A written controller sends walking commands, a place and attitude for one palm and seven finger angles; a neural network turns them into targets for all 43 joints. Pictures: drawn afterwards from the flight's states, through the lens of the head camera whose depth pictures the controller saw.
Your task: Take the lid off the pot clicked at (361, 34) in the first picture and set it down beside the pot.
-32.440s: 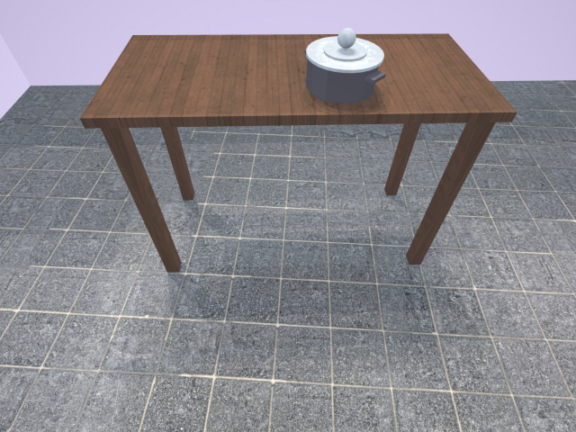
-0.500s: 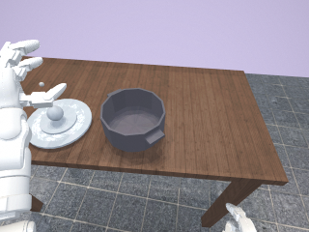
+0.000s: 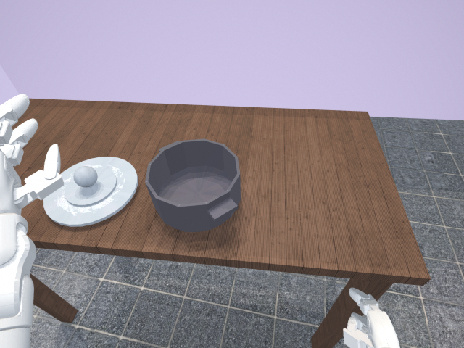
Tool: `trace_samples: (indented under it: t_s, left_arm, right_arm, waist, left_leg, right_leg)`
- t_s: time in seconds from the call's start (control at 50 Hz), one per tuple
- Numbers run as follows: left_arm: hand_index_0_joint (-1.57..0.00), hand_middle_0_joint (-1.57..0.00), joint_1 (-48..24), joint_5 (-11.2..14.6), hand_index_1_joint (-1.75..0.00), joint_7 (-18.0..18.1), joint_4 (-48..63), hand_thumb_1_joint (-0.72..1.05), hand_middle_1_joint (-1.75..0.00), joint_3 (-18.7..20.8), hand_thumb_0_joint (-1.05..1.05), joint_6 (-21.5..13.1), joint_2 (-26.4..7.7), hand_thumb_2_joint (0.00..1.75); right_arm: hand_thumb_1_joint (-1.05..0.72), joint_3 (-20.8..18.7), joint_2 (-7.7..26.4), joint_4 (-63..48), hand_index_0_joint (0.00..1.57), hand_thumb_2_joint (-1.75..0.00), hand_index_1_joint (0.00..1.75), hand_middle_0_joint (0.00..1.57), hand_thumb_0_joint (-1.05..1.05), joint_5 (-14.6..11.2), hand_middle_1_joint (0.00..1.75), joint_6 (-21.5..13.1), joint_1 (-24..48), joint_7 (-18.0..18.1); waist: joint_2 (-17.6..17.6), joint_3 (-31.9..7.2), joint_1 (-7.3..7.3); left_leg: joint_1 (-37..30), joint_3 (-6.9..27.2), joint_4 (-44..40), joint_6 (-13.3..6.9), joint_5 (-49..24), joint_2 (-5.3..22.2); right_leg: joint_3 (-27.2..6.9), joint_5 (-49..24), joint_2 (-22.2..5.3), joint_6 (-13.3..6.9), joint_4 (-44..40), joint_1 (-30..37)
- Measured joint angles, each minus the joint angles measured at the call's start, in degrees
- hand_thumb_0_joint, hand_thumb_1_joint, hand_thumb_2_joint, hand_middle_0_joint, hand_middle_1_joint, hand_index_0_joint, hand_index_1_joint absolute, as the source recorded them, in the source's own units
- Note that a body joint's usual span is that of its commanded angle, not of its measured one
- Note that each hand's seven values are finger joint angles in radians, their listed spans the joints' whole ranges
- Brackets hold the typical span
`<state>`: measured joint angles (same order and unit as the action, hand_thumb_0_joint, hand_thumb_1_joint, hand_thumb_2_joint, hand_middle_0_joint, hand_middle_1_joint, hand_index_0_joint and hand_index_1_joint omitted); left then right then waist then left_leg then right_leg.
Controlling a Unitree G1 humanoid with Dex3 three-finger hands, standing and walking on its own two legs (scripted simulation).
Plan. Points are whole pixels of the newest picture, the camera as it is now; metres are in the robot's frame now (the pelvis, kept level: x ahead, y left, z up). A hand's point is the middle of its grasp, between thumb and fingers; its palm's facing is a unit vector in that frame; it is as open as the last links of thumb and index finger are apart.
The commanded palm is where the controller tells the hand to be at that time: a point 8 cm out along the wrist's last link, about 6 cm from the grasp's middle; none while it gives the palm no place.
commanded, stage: draw the hand back to the body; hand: left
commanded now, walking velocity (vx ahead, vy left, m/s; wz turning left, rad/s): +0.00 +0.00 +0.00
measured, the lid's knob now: (85, 176) +0.43 +0.37 +0.03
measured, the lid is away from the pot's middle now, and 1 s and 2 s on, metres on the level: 0.25 0.25 0.25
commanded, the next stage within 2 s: step back with the hand held close in 0.96 s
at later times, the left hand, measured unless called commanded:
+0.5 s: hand (32, 217) +0.22 +0.27 +0.20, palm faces +0.45 -0.84 -0.30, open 7.4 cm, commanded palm +0.16 +0.30 +0.20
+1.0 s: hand (12, 253) +0.17 +0.27 +0.19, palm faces +0.43 -0.83 -0.35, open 7.4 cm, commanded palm +0.12 +0.31 +0.20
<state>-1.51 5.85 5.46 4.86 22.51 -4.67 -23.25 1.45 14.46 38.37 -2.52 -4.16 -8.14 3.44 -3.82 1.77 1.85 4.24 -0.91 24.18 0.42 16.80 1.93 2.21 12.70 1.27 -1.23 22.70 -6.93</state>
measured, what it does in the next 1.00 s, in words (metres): stands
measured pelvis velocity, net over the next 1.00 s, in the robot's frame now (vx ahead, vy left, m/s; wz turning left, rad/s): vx -0.01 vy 0.03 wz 0.00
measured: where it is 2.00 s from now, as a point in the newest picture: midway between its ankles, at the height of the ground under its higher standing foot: outside the picture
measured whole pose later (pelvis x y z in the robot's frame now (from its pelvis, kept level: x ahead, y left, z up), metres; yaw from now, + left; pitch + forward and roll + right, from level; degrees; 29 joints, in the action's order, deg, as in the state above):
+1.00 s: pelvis -0.01 +0.03 +0.00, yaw +0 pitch -5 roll -1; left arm 27.1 4.2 6.1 31.4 18.5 -5.4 -19.7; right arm 2.5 11.7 36.4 -0.6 -7.3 -9.9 3.1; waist -3.0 1.1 3.9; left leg 4.4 -1.6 27.2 -2.0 17.9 -0.2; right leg 1.4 12.5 -0.8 1.1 23.6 -6.2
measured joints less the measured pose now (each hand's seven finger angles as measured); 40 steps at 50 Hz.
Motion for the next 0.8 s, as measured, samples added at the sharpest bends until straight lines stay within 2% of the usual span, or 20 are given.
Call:
trace_samples:
  t_s: [0.16, 0.3, 0.62, 0.8]
  left_arm:
    - [-0.24, -0.23, 3.8, 0.3, -0.37, 0.2, 3.5, 0.75, -0.36, -0.5, 0.01, -0.2, 1.6, 0.88]
    - [-0.21, -0.21, 8.5, 0.3, -0.32, 0.3, 7.9, 0.85, -0.32, -0.9, 0.01, -1.0, 2.4, 0.9]
    - [-0.21, -0.21, 20.2, -0.5, -0.3, 0.1, 18.4, 0.89, -0.3, -2.7, 0.01, -1.8, 3.2, 0.9]
    - [-0.21, -0.21, 26.7, -1.1, -0.3, 0.2, 24.0, 0.89, -0.3, -3.7, 0.01, -1.4, 3.5, 0.9]
  right_arm:
    - [-0.91, 0.4, -0.8, -0.2, 0.2, -0.9, 0.3, 0.2, 0.01, 0.2, 0.3, -0.6, 0.2, 0.2]
    - [-0.91, 0.5, -1.2, 0.1, 0.2, -0.9, 0.3, 0.2, 0.01, 0.7, 0.3, -1.3, -0.5, 0.1]
    - [-0.91, 0.3, -1.5, -0.2, 0.2, -0.9, 0.3, 0.2, 0.01, 1.5, 0.3, -2.8, -1.7, -0.4]
    - [-0.91, 0.5, -2.1, -1.4, 0.2, -0.9, 0.3, 0.2, 0.01, 1.7, 0.3, -3.0, -1.7, -0.6]
  waist:
    - [-0.2, 0.2, 0.69]
    - [0.0, 0.3, 0.69]
    - [0.4, -0.1, 0.83]
    - [0.7, -0.5, 1.43]
  left_leg:
    - [-0.3, 0.1, 0.2, 0.0, -0.4, -0.1]
    - [-0.6, -0.2, 0.2, -0.4, -0.6, -0.4]
    - [-0.5, -0.7, 1.2, -1.5, -0.1, -1.4]
    - [-0.2, -0.9, 2.2, -2.0, 0.5, -1.7]
  right_leg:
    - [0.1, -0.5, -0.1, 0.0, -0.1, 0.5]
    - [-0.2, -0.8, -0.4, 0.3, -0.1, 0.7]
    - [-0.8, -0.9, -1.4, 1.5, 0.1, 1.0]
    - [-0.9, -0.7, -1.7, 2.0, 0.4, 0.9]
